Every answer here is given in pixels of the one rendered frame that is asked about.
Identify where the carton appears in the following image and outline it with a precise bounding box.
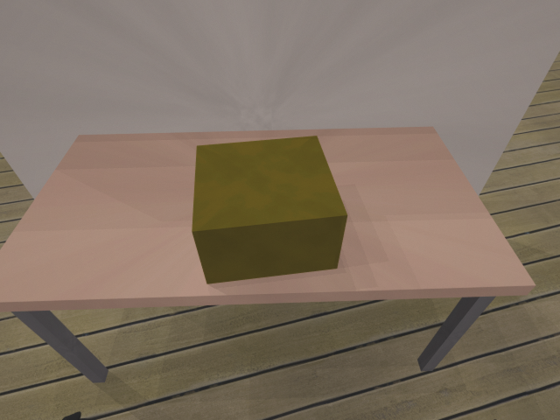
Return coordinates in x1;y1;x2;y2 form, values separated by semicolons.
192;136;347;284

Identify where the table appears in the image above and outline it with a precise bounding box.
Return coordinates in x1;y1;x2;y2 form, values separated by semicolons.
0;127;536;383

